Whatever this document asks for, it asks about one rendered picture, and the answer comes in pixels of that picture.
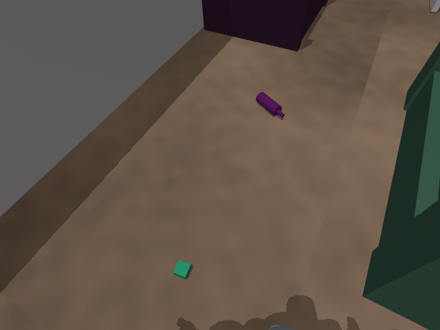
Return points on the armchair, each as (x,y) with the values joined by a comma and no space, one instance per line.
(280,23)

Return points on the sofa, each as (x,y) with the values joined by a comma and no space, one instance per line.
(404,270)

